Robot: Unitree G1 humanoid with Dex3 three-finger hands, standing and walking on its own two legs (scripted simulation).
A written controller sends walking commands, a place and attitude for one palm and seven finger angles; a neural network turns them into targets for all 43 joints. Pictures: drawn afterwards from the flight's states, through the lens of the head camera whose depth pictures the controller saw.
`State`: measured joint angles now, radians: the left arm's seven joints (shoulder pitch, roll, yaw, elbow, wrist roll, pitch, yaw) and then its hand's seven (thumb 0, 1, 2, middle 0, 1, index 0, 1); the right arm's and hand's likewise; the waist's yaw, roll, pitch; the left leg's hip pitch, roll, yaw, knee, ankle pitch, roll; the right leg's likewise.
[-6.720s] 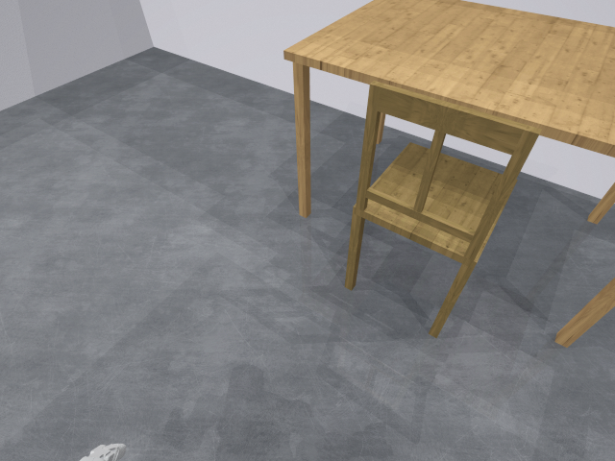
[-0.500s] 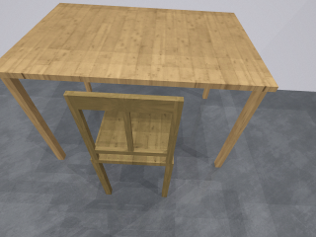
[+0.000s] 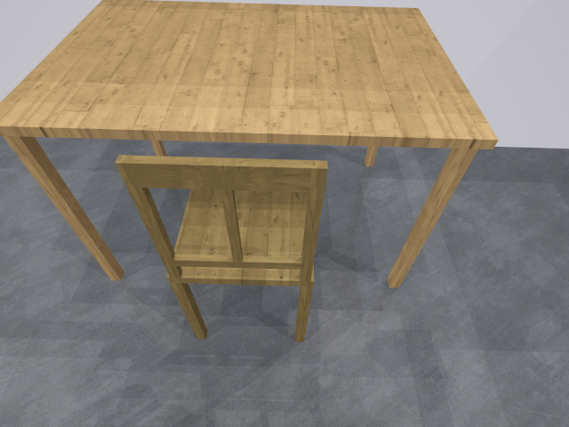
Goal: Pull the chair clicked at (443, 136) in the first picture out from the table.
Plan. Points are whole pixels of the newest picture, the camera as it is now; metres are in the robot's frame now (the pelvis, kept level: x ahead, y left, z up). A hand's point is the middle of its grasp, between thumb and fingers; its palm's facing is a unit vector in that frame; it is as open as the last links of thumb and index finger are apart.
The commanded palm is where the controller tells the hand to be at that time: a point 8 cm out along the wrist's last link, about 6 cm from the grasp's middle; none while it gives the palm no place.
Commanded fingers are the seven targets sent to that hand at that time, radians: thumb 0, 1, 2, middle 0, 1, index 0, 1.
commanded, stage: look again from close up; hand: left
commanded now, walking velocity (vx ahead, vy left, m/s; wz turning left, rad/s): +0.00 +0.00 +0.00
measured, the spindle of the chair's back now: (232, 227) +0.51 +0.14 -0.12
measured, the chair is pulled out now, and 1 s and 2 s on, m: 0.00 0.00 0.00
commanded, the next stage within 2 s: shuffle to correct the standing spot in 0.38 s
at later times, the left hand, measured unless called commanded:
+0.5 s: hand out of the picture -0.01 +0.15 -0.17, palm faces +0.01 -0.98 -0.18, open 7.3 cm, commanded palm none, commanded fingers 0.00 0.90 0.90 -0.20 -0.30 -0.20 -0.30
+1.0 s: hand out of the picture +0.02 +0.12 -0.18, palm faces +0.06 -0.99 -0.16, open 7.3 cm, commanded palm none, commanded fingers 0.00 0.90 0.90 -0.20 -0.30 -0.20 -0.30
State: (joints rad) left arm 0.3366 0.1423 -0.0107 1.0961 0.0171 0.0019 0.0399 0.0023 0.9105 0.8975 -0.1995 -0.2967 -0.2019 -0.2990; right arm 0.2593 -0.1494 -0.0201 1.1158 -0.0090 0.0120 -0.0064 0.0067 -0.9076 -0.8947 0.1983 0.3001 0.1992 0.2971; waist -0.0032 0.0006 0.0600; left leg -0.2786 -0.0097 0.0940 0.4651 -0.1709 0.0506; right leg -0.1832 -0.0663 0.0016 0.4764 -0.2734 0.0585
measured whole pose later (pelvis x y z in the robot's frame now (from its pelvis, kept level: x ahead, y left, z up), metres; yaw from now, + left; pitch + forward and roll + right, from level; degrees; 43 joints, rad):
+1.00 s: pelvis +0.08 -0.04 -0.01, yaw +0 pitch +1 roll +0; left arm 0.39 0.11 0.02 1.13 0.01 -0.01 0.03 0.00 0.91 0.90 -0.20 -0.30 -0.20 -0.30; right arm 0.28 -0.15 -0.02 1.14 -0.01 -0.01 -0.04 0.01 -0.91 -0.89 0.20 0.30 0.20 0.30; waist 0.00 -0.01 0.03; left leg -0.25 0.05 0.08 0.59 -0.35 -0.01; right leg -0.13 -0.02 -0.02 0.55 -0.41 0.01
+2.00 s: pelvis +0.07 +0.00 +0.00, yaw -2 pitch +1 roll -1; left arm 0.33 0.21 -0.03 1.02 0.01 0.01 0.04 0.00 0.91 0.90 -0.20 -0.30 -0.20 -0.30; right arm 0.28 -0.19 0.02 1.06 -0.01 -0.01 -0.01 0.01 -0.91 -0.89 0.20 0.30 0.20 0.30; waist 0.00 -0.03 0.03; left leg -0.27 -0.09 0.06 0.44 -0.20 0.12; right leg -0.14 -0.03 0.02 0.43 -0.32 0.04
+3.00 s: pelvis +0.05 -0.02 -0.05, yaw -1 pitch +9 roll +1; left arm 0.26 0.20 0.17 0.22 -0.26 -0.45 -0.14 0.01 0.79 0.84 -0.18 -0.28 -0.19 -0.28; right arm 0.24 -0.25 -0.02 0.69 0.00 -0.23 -0.01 0.01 -0.90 -0.89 0.20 0.30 0.20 0.30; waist -0.05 -0.01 -0.14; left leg -0.68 -0.09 0.07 0.88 -0.37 0.06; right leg -0.67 0.02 -0.04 0.93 -0.42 -0.06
